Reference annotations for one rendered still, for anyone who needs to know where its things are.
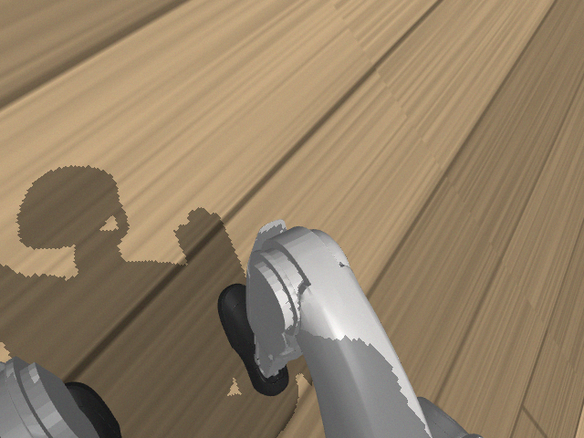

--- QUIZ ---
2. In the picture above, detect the right robot foot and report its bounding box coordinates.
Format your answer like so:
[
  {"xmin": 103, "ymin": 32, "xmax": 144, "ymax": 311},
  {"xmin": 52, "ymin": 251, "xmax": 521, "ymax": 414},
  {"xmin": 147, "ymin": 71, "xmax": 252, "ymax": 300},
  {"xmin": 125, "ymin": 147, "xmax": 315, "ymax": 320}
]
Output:
[{"xmin": 217, "ymin": 284, "xmax": 288, "ymax": 396}]

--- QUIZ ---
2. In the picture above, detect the right robot hand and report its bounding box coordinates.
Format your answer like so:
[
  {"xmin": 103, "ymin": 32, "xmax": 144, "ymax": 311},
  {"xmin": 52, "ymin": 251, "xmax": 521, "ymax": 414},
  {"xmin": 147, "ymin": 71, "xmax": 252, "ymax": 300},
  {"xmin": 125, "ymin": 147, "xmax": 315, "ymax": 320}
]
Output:
[{"xmin": 417, "ymin": 397, "xmax": 469, "ymax": 438}]

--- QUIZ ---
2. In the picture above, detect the left robot foot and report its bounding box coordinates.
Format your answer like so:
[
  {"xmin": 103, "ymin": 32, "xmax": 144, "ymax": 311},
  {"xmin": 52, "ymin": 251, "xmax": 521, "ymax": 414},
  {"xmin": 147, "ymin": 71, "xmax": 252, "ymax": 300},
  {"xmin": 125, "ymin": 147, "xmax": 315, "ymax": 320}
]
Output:
[{"xmin": 64, "ymin": 381, "xmax": 122, "ymax": 438}]

